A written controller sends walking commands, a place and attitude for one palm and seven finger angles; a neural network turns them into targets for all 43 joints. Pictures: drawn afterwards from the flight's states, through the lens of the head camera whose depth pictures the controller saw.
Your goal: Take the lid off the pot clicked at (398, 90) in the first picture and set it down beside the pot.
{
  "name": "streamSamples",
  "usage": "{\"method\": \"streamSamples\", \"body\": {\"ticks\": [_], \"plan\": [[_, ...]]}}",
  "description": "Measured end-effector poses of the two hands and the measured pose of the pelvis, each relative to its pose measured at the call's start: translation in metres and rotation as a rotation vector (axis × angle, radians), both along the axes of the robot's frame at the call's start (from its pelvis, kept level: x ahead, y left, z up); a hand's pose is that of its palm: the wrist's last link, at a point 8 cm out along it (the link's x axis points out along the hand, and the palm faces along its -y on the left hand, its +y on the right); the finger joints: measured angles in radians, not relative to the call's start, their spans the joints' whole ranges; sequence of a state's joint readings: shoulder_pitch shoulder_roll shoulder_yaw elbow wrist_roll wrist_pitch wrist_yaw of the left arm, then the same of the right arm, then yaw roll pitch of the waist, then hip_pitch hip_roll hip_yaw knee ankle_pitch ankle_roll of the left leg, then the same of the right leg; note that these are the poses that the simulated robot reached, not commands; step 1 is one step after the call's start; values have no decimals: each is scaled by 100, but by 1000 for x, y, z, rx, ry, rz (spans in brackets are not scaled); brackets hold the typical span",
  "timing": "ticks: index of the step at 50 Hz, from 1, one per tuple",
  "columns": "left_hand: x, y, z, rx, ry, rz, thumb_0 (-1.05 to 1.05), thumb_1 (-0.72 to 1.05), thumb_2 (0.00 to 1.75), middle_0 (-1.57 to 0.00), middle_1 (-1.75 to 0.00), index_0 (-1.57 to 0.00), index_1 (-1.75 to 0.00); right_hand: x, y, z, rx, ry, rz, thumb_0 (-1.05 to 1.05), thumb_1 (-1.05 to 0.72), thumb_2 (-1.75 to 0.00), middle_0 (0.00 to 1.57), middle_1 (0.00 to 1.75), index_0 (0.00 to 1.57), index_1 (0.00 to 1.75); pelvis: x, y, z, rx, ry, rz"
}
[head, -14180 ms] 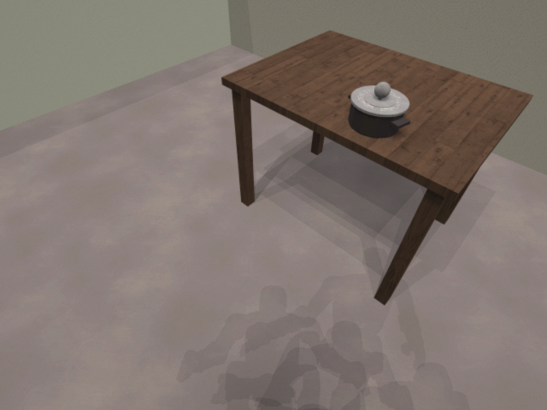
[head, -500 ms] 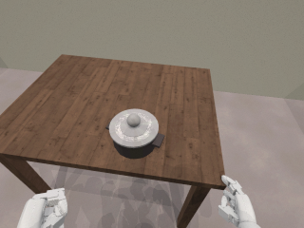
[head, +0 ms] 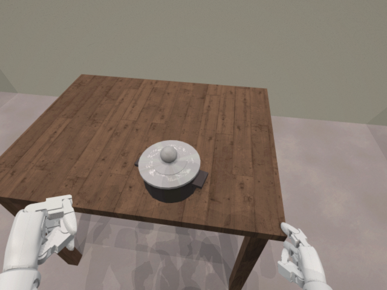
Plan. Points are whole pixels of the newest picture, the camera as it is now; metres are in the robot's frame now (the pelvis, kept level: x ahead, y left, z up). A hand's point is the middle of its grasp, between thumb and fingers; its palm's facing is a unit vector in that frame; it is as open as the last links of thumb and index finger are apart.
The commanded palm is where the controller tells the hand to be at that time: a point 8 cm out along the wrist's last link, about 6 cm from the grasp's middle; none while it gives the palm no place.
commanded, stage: reach forward and open the fingers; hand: left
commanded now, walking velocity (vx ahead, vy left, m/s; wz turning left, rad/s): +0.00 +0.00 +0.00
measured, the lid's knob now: (168, 154) +0.44 +0.13 +0.02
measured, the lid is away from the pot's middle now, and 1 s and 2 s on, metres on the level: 0.00 0.00 0.00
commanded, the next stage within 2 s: move the open hand above the knob in 1.10 s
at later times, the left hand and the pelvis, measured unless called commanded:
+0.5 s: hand (67, 225) +0.19 +0.26 +0.08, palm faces -0.16 -0.14 -0.98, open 4.1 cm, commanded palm +0.18 +0.26 +0.14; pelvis -0.03 +0.01 +0.00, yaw -1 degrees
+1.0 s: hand (80, 196) +0.24 +0.25 +0.10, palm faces -0.19 -0.08 -0.98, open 9.7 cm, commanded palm +0.23 +0.26 +0.16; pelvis -0.04 +0.02 +0.00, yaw +0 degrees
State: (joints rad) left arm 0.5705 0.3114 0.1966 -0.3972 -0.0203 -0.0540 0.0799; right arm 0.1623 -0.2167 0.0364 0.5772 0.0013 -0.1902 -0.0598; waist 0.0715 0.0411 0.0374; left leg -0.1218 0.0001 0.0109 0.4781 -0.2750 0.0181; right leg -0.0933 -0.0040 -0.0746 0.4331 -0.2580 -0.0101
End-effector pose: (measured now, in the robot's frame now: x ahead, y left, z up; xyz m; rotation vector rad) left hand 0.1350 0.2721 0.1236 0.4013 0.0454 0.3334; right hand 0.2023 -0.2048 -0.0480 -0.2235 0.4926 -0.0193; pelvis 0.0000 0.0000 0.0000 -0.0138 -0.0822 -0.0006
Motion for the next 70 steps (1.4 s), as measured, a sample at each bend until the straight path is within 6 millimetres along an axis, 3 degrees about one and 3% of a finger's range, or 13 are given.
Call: {"method": "streamSamples", "body": {"ticks": [1, 5, 10, 15, 22, 29, 37, 46, 52, 58, 62, 65, 70], "plan": [[1, -1, 4, 6, -16, -6, 2, 89, 90, -130, -150, -130, -149, 0, 0, 0, 1, -1, 1, 1, -90, -90, 20, 30, 24, 33, 0, 0, 0, 0, -1, -1], [11, -8, 20, 395, 69, -32, 1, 88, 90, -129, -149, -129, -149, 2, -4, 1, -14, 11, 26, 1, -90, -90, 20, 30, 24, 34, -4, 0, -1, 6, 26, -7], [20, -10, 21, 791, 212, -72, 1, 81, 91, -125, -142, -125, -142, 5, -9, 3, 6, 33, 26, 1, -90, -90, 20, 30, 29, 37, -12, 0, -2, 13, 61, -41], [26, -6, 21, 976, 310, -116, 1, 68, 97, -121, -127, -121, -126, 7, -12, 5, 25, 53, 8, 1, -90, -90, 20, 30, 33, 39, -18, 1, -1, 13, 60, -39], [36, -4, 13, 963, 409, -225, 0, 47, 111, -115, -102, -115, -102, 5, -7, 5, 47, 57, -22, 1, -90, -90, 20, 30, 31, 37, -25, 4, 1, 9, 21, -17], [51, -6, 23, 1048, 409, -332, 0, 25, 123, -107, -77, -108, -77, 2, 1, 6, 45, 62, -24, 1, -90, -90, 20, 30, 24, 33, -33, 8, 3, 8, -2, -10], [63, -12, 23, 1030, 406, -409, 0, 2, 132, -98, -49, -98, -48, 0, 6, 7, 45, 69, -19, 1, -90, -90, 20, 30, 18, 30, -39, 13, 4, 8, 5, -8], [87, -8, 33, 1042, 354, -370, 0, -20, 139, -88, -20, -88, -20, 1, 6, 9, 33, 81, -18, 1, -90, -90, 20, 30, 18, 30, -38, 15, 5, 8, 17, -4], [101, -15, 29, 1065, 370, -399, 0, -26, 140, -85, -12, -85, -12, 2, 5, 9, 35, 83, -21, 1, -90, -90, 20, 30, 20, 31, -35, 16, 5, 10, 24, -7], [117, -12, 44, 1067, 335, -361, 0, -28, 140, -84, -9, -85, -9, 2, 2, 9, 43, 84, -24, 1, -90, -90, 20, 30, 22, 32, -31, 15, 5, 10, 33, -7], [127, -13, 36, 1036, 384, -360, 0, -29, 140, -84, -9, -84, -8, 3, 0, 8, 54, 86, -23, 1, -90, -90, 20, 30, 23, 33, -29, 14, 5, 10, 41, -5], [134, -22, 30, 1029, 411, -392, 0, -29, 141, -84, -8, -84, -8, 4, -2, 8, 50, 85, -21, 1, -90, -90, 20, 30, 25, 34, -28, 14, 4, 11, 41, -2], [145, -37, 39, 1065, 377, -424, 0, -29, 141, -84, -8, -84, -8, 5, -4, 7, 53, 80, -26, 1, -90, -90, 20, 30, 27, 36, -26, 12, 4, 12, 43, 2]]}}
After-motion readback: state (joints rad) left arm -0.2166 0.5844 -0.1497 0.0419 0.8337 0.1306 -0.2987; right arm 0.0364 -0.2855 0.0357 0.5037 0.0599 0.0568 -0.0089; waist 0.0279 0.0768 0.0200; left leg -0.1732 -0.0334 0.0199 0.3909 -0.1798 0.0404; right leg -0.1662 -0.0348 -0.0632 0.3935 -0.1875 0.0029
